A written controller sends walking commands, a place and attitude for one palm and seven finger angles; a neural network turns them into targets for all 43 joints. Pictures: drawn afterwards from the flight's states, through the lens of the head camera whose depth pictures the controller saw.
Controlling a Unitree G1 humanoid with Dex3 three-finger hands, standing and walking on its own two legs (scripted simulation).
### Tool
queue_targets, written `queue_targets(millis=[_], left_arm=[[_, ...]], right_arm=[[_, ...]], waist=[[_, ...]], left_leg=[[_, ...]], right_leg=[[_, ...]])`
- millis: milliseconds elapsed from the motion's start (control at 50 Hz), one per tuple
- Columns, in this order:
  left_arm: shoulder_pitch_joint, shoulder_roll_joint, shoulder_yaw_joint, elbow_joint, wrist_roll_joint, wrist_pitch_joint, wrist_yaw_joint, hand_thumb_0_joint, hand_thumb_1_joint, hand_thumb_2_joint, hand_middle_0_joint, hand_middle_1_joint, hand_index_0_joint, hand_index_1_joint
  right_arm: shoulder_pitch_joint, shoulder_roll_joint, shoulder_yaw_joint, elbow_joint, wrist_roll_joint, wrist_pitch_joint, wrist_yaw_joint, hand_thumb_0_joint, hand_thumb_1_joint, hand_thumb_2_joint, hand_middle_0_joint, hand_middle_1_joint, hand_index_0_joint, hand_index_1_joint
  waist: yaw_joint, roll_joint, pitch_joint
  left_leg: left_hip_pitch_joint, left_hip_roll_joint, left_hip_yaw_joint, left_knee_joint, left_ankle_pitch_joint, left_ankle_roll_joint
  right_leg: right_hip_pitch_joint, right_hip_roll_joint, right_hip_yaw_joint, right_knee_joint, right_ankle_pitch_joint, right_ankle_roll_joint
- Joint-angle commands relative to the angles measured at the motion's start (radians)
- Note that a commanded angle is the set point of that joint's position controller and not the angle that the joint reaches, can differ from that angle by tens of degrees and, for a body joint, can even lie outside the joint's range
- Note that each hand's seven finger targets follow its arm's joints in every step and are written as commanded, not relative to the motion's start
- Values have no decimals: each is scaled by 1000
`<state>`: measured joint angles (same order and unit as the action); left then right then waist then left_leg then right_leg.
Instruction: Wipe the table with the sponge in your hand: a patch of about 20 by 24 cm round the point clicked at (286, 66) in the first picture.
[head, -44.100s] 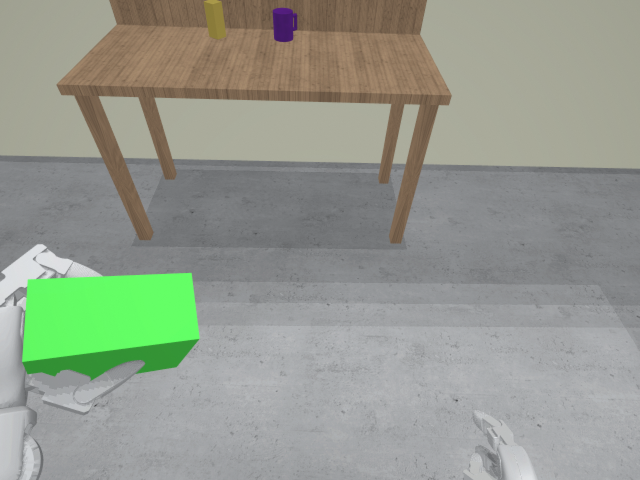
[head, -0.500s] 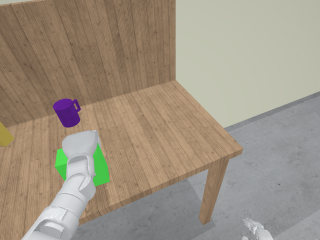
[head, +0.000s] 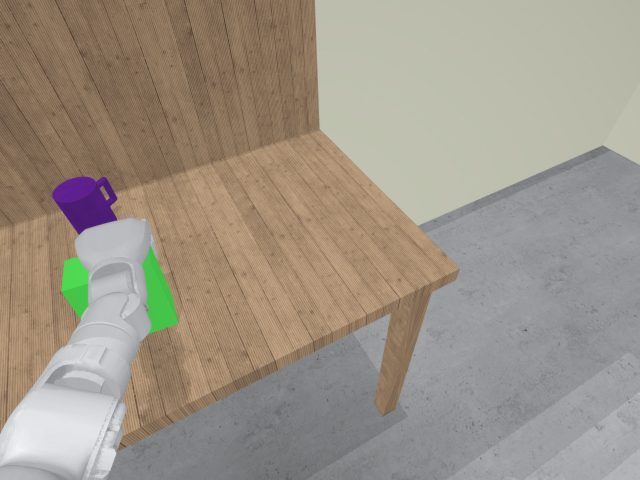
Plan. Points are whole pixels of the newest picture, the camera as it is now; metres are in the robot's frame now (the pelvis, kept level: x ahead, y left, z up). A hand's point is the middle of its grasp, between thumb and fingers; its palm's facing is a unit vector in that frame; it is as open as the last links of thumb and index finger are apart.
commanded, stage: wipe forward along the middle lane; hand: left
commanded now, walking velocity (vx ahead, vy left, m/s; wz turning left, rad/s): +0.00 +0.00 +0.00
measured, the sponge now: (130, 303) +0.37 +0.30 +0.00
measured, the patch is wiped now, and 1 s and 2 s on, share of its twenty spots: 1.00 1.00 1.00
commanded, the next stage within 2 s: slide back across to the first lane in 0.66 s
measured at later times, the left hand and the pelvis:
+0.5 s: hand (122, 250) +0.43 +0.31 +0.05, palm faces -0.12 +0.02 -0.99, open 10.1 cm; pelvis +0.01 +0.02 +0.00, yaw +0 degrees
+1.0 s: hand (111, 234) +0.46 +0.34 +0.05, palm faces -0.08 -0.01 -1.00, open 10.1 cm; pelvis +0.01 +0.05 +0.00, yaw -2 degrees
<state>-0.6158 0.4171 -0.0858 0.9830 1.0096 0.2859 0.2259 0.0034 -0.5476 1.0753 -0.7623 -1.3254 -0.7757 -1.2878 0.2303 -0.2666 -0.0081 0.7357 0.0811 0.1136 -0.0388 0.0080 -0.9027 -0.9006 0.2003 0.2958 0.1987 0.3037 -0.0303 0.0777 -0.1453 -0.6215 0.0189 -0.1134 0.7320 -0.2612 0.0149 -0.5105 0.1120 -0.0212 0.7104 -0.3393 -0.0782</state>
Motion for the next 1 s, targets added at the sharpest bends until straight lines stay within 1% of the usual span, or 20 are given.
queue_targets(millis=[0, 20, 100, 180, 280, 320, 380, 400, 460, 520, 540, 580, 660, 680, 700, 740, 800, 920, 960, 980], left_arm=[[-279, 264, 64, -52, 22, -4, 34, 0, 100, 1300, -1200, -1600, -1200, -1600], [-289, 270, 62, -40, 26, -4, 31, 0, 100, 1300, -1200, -1600, -1200, -1600], [-348, 327, 88, -28, 35, -16, 32, 0, 100, 1300, -1200, -1600, -1200, -1600], [-370, 266, 50, -30, 34, -23, 27, 0, 100, 1300, -1200, -1600, -1200, -1600], [-373, 290, 78, -9, 30, -26, 38, 0, 100, 1300, -1200, -1600, -1200, -1600], [-390, 266, 51, 14, 41, -24, 46, 0, 100, 1300, -1200, -1600, -1200, -1600], [-433, 292, 69, 17, 39, -18, 48, 0, 100, 1300, -1200, -1600, -1200, -1600], [-455, 281, 47, 27, 42, -15, 51, 0, 100, 1300, -1200, -1600, -1200, -1600], [-490, 285, 40, 57, 50, -2, 52, 0, 100, 1300, -1200, -1600, -1200, -1600], [-482, 315, 66, 78, 56, -5, 50, 0, 100, 1300, -1200, -1600, -1200, -1600], [-507, 298, 48, 74, 56, -6, 48, 0, 100, 1300, -1200, -1600, -1200, -1600], [-509, 296, 59, 76, 58, -8, 44, 0, 100, 1300, -1200, -1600, -1200, -1600], [-555, 317, 54, 113, 72, -2, 50, 0, 100, 1300, -1200, -1600, -1200, -1600], [-569, 339, 79, 111, 69, -7, 49, 0, 100, 1300, -1200, -1600, -1200, -1600], [-568, 340, 70, 126, 80, -6, 50, 0, 100, 1300, -1200, -1600, -1200, -1600], [-567, 304, 48, 133, 85, -3, 52, 0, 100, 1300, -1200, -1600, -1200, -1600], [-543, 322, 77, 92, 77, -12, 53, 0, 100, 1300, -1200, -1600, -1200, -1600], [-540, 383, 112, 80, 88, 0, 62, 0, 100, 1300, -1200, -1600, -1200, -1600], [-562, 382, 104, 57, 93, 5, 63, 0, 100, 1300, -1200, -1600, -1200, -1600], [-558, 389, 116, 47, 90, 5, 60, 0, 100, 1300, -1200, -1600, -1200, -1600]], right_arm=[[-49, -123, -41, -130, -5, -35, -2, 0, -900, -900, 200, 300, 200, 300], [-48, -127, -39, -128, -4, -33, -2, 0, -900, -900, 200, 300, 200, 300], [-26, -134, -40, -120, -5, -34, -3, 0, -900, -900, 200, 300, 200, 300], [-17, -125, -43, -126, -4, -38, 4, 0, -900, -900, 200, 300, 200, 300], [1, -130, -44, -116, -8, -36, 8, 0, -900, -900, 200, 300, 200, 300], [10, -133, -46, -109, -9, -36, 8, 0, -900, -900, 200, 300, 200, 300], [15, -133, -43, -107, -11, -37, 9, 0, -900, -900, 200, 300, 200, 300], [19, -136, -42, -102, -9, -37, 8, 0, -900, -900, 200, 300, 200, 300], [27, -138, -39, -97, -11, -36, 9, 0, -900, -900, 200, 300, 200, 300], [41, -139, -42, -95, -16, -37, 10, 0, -900, -900, 200, 300, 200, 300], [45, -138, -40, -97, -16, -37, 11, 0, -900, -900, 200, 300, 200, 300], [47, -135, -42, -98, -19, -37, 15, 0, -900, -900, 200, 300, 200, 300], [65, -142, -42, -92, -20, -36, 14, 0, -900, -900, 200, 300, 200, 300], [70, -142, -43, -90, -22, -39, 16, 0, -900, -900, 200, 300, 200, 300], [80, -146, -44, -87, -22, -37, 15, 0, -900, -900, 200, 300, 200, 300], [88, -141, -46, -86, -24, -40, 21, 0, -900, -900, 200, 300, 200, 300], [90, -138, -53, -93, -24, -40, 25, 0, -900, -900, 200, 300, 200, 300], [79, -143, -50, -96, -19, -38, 25, 0, -900, -900, 200, 300, 200, 300], [70, -142, -50, -98, -18, -42, 27, 0, -900, -900, 200, 300, 200, 300], [64, -138, -50, -104, -17, -45, 28, 0, -900, -900, 200, 300, 200, 300]], waist=[[-8, -115, -160], [-15, -137, -145], [-26, -107, -154], [-34, -97, -186], [-35, -109, -209], [-54, -121, -175], [-51, -113, -202], [-65, -113, -183], [-71, -97, -181], [-64, -99, -223], [-71, -94, -220], [-61, -64, -244], [-81, -82, -213], [-71, -68, -232], [-78, -69, -232], [-77, -45, -238], [-49, -18, -313], [-41, -35, -261], [-43, -13, -255], [-27, 16, -272]], left_leg=[[44, -57, 78, -42, -33, 40], [35, -57, 77, -40, -42, 41], [24, -52, 77, -34, -40, 43], [52, -47, 75, -36, -10, 44], [43, -45, 77, -28, 15, 43], [43, -45, 80, -24, -8, 46], [40, -43, 77, -26, 2, 43], [41, -44, 79, -25, -14, 45], [42, -41, 80, -25, -25, 44], [45, -41, 80, -16, 1, 43], [42, -40, 82, -17, -3, 42], [62, -36, 75, -19, 30, 41], [43, -34, 77, -19, -15, 40], [50, -30, 68, -22, 4, 39], [53, -31, 66, -19, 2, 38], [65, -29, 65, -18, 2, 37], [121, -25, 56, -26, 49, 35], [132, -23, 41, -66, 13, 36], [149, -24, 39, -80, -9, 35], [172, -23, 26, -90, 11, 32]], right_leg=[[73, -64, 117, -193, 115, 44], [59, -63, 119, -197, 106, 45], [51, -61, 118, -193, 102, 44], [39, -58, 92, -181, 152, 42], [47, -55, 81, -168, 202, 44], [6, -52, 74, -172, 163, 48], [15, -53, 71, -167, 175, 44], [-8, -52, 67, -168, 148, 50], [-31, -51, 62, -169, 123, 48], [-15, -48, 58, -155, 159, 47], [-20, -49, 55, -153, 160, 49], [-25, -46, 46, -142, 188, 40], [-66, -42, 40, -149, 119, 46], [-63, -40, 33, -140, 135, 39], [-78, -37, 30, -133, 119, 40], [-99, -35, 23, -130, 111, 37], [-70, -29, 16, -120, 131, 31], [-72, -24, 2, -135, 77, 28], [-77, -24, 2, -144, 60, 28], [-73, -24, -5, -136, 67, 20]])
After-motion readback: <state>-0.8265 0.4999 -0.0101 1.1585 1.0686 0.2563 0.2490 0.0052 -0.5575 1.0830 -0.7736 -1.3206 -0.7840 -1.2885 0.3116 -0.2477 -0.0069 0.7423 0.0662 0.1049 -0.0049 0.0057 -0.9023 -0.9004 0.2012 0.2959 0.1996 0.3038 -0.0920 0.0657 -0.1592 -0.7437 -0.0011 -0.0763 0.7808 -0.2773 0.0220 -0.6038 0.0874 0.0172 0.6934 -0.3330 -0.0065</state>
